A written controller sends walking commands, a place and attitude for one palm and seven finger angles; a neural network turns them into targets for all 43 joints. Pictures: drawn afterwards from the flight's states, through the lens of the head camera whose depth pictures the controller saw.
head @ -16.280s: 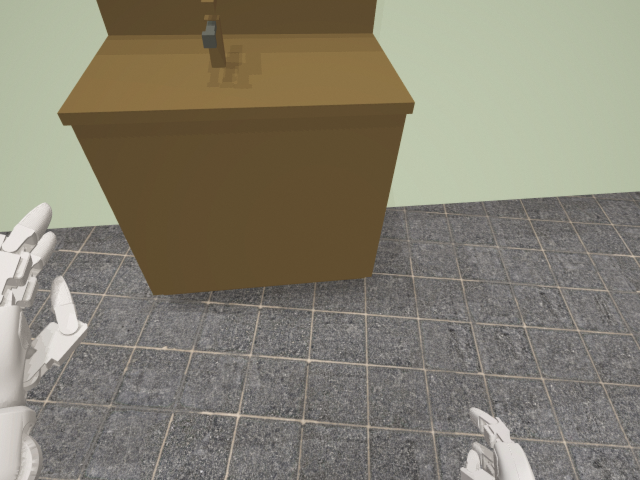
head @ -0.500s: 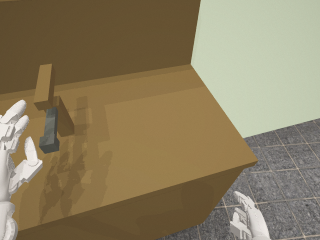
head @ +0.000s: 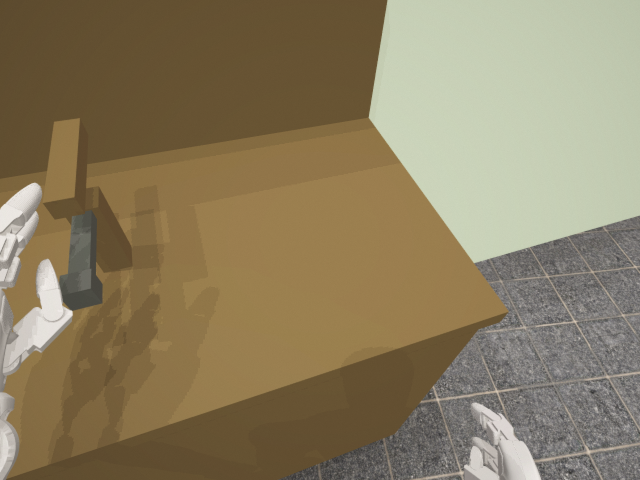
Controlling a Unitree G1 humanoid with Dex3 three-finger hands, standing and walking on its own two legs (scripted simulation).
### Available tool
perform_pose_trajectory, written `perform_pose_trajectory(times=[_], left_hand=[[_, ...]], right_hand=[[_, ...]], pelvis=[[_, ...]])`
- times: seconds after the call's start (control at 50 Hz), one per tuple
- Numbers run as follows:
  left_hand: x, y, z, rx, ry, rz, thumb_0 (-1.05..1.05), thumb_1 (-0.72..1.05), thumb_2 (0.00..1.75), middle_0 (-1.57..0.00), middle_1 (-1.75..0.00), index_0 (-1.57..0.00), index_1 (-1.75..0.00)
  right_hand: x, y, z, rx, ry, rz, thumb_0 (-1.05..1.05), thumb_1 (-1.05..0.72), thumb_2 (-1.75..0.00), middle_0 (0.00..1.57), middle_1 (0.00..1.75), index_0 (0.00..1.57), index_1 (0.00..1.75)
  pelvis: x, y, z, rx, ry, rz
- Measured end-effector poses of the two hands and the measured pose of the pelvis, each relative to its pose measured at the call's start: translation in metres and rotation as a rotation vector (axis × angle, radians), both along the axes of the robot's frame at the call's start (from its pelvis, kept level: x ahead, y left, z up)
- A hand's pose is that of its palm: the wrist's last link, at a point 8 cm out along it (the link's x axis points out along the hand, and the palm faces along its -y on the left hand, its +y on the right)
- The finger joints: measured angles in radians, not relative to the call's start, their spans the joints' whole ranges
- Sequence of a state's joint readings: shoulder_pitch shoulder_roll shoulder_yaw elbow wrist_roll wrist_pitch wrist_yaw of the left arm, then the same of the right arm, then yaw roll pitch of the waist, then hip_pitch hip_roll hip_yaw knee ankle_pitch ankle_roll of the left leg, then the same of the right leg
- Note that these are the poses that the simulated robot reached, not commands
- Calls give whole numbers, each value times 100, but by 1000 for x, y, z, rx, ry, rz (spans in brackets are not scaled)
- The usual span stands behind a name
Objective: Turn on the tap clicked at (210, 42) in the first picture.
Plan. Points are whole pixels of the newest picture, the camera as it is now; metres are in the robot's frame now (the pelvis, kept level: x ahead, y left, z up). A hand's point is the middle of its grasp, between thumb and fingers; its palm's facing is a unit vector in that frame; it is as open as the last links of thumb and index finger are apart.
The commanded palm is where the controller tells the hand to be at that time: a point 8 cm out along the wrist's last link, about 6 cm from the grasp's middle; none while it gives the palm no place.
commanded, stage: shuffle to correct the standing spot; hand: left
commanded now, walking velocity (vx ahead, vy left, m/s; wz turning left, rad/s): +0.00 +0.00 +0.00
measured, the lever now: (81, 289) +0.26 +0.27 +0.14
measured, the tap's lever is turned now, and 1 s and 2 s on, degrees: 0 0 0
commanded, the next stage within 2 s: come to a stop and stand still in 0.64 s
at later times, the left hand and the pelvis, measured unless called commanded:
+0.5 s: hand (84, 355) +0.18 +0.21 +0.17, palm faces +0.32 -0.82 -0.47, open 7.4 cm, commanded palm +0.12 +0.25 +0.18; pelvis -0.04 -0.03 -0.01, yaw +0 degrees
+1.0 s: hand (115, 470) +0.11 +0.16 +0.16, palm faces +0.28 -0.85 -0.45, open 7.4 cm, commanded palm +0.05 +0.20 +0.18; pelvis -0.13 -0.06 -0.02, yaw -4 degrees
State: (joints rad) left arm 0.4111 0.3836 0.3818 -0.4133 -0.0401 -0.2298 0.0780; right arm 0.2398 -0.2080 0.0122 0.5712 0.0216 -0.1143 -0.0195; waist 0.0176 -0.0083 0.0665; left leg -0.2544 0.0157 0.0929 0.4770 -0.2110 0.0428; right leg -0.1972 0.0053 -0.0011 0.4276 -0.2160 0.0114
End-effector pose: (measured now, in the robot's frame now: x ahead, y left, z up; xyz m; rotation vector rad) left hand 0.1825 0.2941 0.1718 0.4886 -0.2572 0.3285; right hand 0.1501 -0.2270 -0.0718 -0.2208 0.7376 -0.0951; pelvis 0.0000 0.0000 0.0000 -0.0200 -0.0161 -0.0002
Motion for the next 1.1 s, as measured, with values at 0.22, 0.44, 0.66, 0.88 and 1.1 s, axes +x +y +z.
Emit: perform_pose_trajectory(times=[0.22,0.44,0.66,0.88,1.1], left_hand=[[3,-1,5,-9,-63,-27,1,89,90,-21,-30,-21,-30],[-24,-28,13,83,-47,-67,1,89,90,-21,-31,-21,-30],[-56,-42,14,95,-94,-108,1,88,90,-22,-31,-21,-30],[-98,-89,15,156,-49,-171,1,89,90,-22,-31,-21,-30],[-111,-77,-9,14,-67,-105,1,88,90,-22,-31,-21,-30]], right_hand=[[27,24,10,-1,-61,77,1,-90,-90,20,30,20,30],[25,26,3,68,-99,155,1,-90,-90,20,30,20,30],[-41,-26,-5,-57,-2,33,1,-90,-90,20,30,20,30],[-111,-59,-11,13,-22,5,1,-90,-90,20,30,20,30],[-170,-90,-15,-52,17,-165,1,-91,-90,20,30,20,30]], pelvis=[[-1,6,-1,5,7,-3],[-26,-19,-8,-9,-2,-2],[-62,-31,-8,17,47,1],[-111,-62,-17,-21,17,-64],[-133,-56,-24,-8,-4,-64]])
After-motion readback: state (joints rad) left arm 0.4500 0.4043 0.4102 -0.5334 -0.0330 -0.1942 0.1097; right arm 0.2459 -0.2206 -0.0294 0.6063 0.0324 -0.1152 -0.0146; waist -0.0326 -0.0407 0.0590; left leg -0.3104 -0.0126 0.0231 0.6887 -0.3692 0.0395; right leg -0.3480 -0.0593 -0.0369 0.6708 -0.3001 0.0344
